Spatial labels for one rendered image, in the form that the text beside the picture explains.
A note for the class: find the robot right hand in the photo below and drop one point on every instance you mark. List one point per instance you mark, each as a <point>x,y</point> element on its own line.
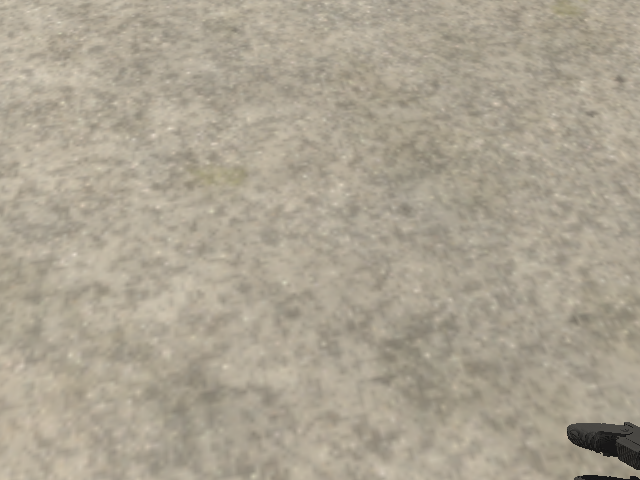
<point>622,441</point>

